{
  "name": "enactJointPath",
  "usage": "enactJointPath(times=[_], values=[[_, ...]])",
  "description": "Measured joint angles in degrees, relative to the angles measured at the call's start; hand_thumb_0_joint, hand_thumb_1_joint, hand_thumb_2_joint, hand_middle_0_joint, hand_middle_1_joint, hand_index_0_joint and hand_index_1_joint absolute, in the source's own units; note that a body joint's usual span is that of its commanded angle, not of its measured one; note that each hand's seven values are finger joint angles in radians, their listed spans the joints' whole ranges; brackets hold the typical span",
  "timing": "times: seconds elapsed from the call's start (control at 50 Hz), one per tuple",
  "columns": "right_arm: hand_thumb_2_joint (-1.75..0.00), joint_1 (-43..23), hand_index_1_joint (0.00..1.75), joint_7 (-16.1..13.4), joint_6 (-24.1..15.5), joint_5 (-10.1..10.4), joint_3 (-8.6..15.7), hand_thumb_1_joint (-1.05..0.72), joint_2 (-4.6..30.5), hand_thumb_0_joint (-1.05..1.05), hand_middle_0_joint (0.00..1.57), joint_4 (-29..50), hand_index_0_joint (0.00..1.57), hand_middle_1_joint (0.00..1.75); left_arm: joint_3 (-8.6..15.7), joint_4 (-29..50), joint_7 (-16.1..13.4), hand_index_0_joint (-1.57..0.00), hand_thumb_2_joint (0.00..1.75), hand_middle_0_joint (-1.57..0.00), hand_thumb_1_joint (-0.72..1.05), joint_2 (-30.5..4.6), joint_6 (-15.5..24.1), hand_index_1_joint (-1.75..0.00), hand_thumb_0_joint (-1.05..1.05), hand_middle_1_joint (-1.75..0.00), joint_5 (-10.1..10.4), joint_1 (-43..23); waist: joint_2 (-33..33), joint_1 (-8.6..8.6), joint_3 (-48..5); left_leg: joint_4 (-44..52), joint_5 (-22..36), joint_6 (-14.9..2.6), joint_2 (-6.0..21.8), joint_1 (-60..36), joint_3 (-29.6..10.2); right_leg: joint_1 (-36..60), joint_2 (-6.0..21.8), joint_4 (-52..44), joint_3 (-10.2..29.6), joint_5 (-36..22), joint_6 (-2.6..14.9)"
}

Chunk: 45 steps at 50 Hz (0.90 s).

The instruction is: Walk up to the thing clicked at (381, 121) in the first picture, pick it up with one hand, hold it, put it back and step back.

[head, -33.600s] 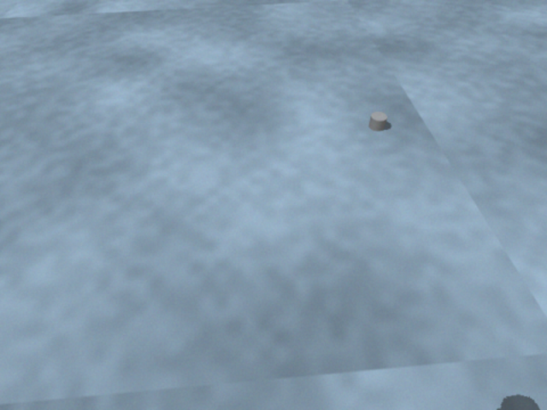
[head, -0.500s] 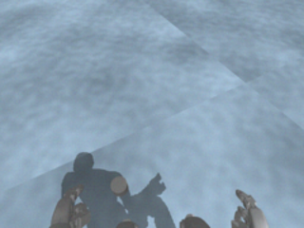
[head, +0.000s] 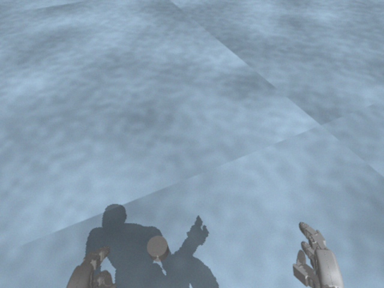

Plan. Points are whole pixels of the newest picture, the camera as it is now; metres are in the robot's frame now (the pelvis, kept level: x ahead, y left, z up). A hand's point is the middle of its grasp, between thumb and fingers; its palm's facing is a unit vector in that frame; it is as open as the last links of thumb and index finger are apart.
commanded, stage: home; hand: left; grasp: from above
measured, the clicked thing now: (158, 248) +0.44 +0.18 -0.68
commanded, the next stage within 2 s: stand in 1.66 s
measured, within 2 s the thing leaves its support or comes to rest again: neither
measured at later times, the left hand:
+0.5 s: hand (114, 286) +0.16 +0.18 -0.05, palm faces +0.04 -0.98 -0.20, open 7.4 cm
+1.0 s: hand (113, 284) +0.17 +0.18 -0.05, palm faces +0.04 -0.98 -0.20, open 7.4 cm
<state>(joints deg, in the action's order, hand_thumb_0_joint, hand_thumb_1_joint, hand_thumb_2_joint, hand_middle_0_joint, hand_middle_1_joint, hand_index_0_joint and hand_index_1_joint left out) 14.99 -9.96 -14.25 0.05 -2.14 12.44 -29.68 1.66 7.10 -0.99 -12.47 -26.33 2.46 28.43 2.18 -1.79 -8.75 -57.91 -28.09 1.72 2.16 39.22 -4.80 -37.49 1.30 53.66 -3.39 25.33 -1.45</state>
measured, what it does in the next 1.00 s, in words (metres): stands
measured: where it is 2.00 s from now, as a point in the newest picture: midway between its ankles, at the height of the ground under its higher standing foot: outside the picture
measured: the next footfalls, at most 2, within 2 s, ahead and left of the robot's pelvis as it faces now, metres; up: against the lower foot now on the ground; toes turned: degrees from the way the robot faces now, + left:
none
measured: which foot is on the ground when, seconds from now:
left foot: down 0.00-1.00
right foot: down 0.00-1.00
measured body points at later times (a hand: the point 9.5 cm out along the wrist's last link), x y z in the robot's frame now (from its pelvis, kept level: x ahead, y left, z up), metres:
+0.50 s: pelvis +0.00 +0.00 +0.00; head +0.02 +0.01 +0.45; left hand +0.16 +0.23 -0.03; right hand +0.16 -0.25 -0.06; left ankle +0.01 +0.13 -0.68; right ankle +0.02 -0.14 -0.68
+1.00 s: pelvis +0.01 +0.00 +0.00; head +0.03 +0.01 +0.45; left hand +0.16 +0.23 -0.03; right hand +0.17 -0.24 -0.06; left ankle +0.01 +0.13 -0.68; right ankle +0.02 -0.14 -0.68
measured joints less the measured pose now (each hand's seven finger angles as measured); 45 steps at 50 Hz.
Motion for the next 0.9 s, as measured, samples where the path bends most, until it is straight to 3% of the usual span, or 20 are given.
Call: enactJointPath(times=[0.9], values=[[-0.89,1.08,0.3,-0.48,-0.11,0.17,0.1,-0.9,-0.26,0.02,0.21,-1.31,0.21,0.3,-0.1,0.3,-0.13,-0.2,0.9,-0.2,0.9,-0.25,-0.25,-0.3,0.02,-0.3,0.18,0.12,0.33,-0.17,-0.16,-0.38,-0.75,-0.17,0.18,0.12,0.41,-0.26,-0.2,0.21,0.46,0.46,-0.2]])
